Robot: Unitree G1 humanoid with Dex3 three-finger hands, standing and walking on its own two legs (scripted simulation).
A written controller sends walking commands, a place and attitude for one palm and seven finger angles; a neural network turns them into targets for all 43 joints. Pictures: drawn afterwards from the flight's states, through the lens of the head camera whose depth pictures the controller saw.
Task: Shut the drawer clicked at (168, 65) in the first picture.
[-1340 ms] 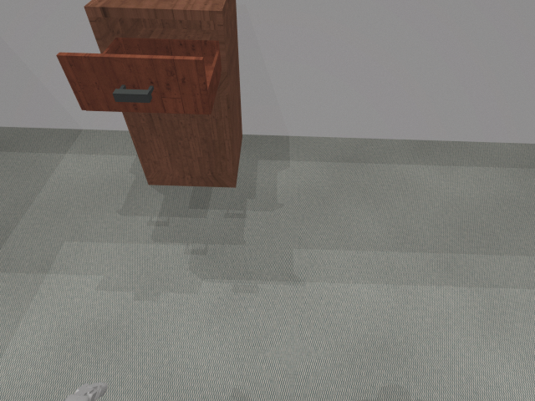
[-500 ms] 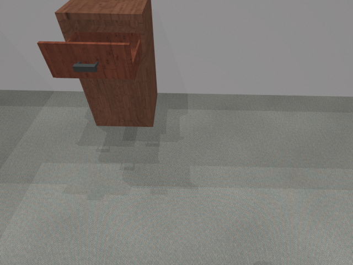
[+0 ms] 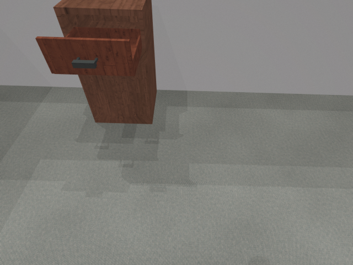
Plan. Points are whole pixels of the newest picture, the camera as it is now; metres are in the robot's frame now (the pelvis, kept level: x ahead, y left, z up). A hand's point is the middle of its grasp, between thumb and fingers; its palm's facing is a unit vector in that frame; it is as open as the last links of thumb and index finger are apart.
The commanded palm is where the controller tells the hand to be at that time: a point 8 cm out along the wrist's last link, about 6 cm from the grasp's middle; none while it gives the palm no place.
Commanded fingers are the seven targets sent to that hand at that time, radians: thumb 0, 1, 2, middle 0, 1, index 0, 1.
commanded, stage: look at it before walking up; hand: left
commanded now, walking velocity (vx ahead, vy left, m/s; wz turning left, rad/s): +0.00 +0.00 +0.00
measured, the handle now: (85, 61) +0.95 +0.48 -0.05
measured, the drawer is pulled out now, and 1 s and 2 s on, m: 0.29 0.29 0.29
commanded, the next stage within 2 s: walk to a spot facing it in 0.20 s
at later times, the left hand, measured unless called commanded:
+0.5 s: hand out of the picture +0.08 +0.24 -0.16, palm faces +0.04 -0.95 -0.32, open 7.4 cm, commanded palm none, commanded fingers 0.00 0.90 0.90 -0.20 -0.30 -0.20 -0.30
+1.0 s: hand out of the picture +0.01 +0.28 -0.17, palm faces +0.34 -0.92 -0.19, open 7.4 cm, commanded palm none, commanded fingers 0.00 0.90 0.90 -0.20 -0.30 -0.20 -0.30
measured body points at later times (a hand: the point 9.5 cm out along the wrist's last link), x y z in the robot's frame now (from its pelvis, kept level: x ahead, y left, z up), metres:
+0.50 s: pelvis +0.00 +0.00 -0.01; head +0.01 +0.00 +0.44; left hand +0.07 +0.29 -0.14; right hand +0.09 -0.28 -0.14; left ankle +0.01 +0.13 -0.75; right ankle +0.01 -0.12 -0.75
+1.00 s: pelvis +0.03 +0.07 +0.00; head +0.03 +0.11 +0.45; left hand -0.01 +0.33 -0.16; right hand +0.07 -0.16 -0.14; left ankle -0.01 +0.12 -0.75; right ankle +0.10 -0.09 -0.65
